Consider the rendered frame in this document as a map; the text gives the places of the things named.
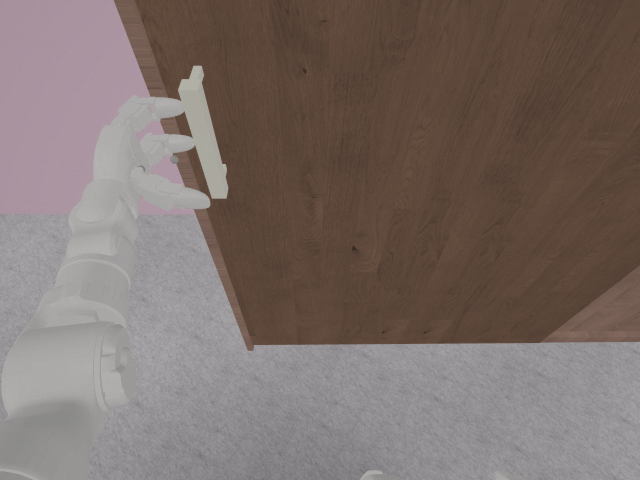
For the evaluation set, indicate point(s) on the handle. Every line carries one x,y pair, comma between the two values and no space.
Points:
197,113

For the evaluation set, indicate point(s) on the wardrobe door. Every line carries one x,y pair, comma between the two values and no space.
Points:
414,171
618,309

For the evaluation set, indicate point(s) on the left robot hand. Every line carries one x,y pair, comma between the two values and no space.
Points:
118,154

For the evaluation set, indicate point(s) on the robot left forearm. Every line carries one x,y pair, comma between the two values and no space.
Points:
95,276

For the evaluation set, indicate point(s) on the left robot upper arm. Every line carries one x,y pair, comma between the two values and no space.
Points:
61,384

